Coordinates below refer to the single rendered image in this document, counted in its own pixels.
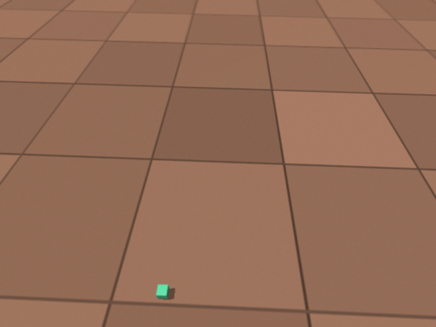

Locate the cube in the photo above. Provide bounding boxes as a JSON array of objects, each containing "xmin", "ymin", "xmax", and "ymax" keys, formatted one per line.
[{"xmin": 156, "ymin": 284, "xmax": 170, "ymax": 299}]

